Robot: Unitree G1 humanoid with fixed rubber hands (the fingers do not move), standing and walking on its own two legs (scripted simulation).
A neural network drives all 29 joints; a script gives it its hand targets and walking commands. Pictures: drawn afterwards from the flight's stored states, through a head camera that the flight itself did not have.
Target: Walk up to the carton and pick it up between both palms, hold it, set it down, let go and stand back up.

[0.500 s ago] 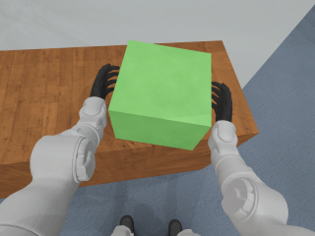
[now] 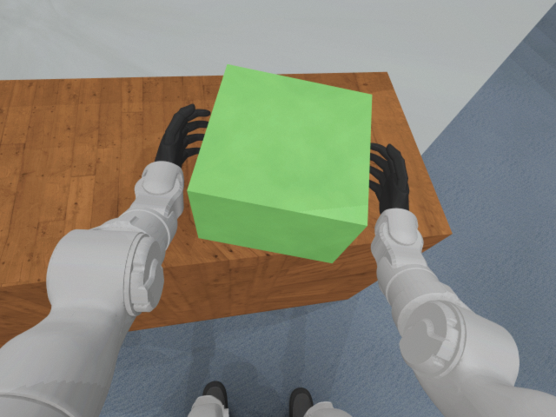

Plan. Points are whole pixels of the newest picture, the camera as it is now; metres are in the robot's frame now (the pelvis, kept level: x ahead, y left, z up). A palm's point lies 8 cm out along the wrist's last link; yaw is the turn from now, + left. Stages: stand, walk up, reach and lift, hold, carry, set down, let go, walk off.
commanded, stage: set down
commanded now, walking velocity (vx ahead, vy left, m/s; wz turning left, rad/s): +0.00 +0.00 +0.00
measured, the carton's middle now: (282, 168) +0.49 -0.03 -0.03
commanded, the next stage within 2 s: none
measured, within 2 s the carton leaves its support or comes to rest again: neither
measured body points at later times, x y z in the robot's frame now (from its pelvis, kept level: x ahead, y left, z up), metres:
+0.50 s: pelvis +0.01 +0.00 +0.00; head +0.14 +0.05 +0.43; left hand +0.53 +0.14 +0.05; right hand +0.46 -0.19 +0.05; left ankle +0.04 +0.11 -0.71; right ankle +0.00 -0.15 -0.71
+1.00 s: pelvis +0.00 -0.01 +0.00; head +0.11 +0.02 +0.44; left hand +0.51 +0.18 +0.08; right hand +0.44 -0.22 +0.07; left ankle +0.04 +0.11 -0.71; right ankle +0.00 -0.15 -0.71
